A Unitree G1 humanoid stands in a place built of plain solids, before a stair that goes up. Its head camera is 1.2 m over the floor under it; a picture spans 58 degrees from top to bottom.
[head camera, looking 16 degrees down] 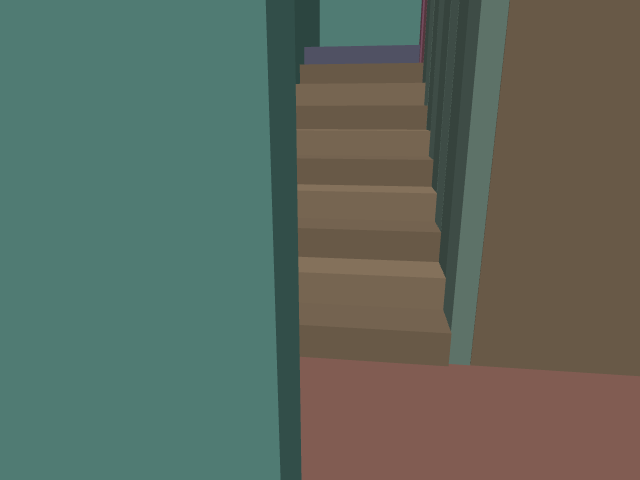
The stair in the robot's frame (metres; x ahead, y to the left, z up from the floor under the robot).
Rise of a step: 0.18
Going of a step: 0.27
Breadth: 1.09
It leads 7 degrees to the right of straight ahead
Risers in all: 10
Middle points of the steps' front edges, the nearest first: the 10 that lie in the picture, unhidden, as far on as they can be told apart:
1.96 -0.10 0.18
2.23 -0.13 0.37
2.50 -0.16 0.55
2.77 -0.20 0.73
3.04 -0.23 0.91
3.30 -0.26 1.10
3.57 -0.29 1.28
3.84 -0.33 1.46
4.11 -0.36 1.64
4.38 -0.39 1.83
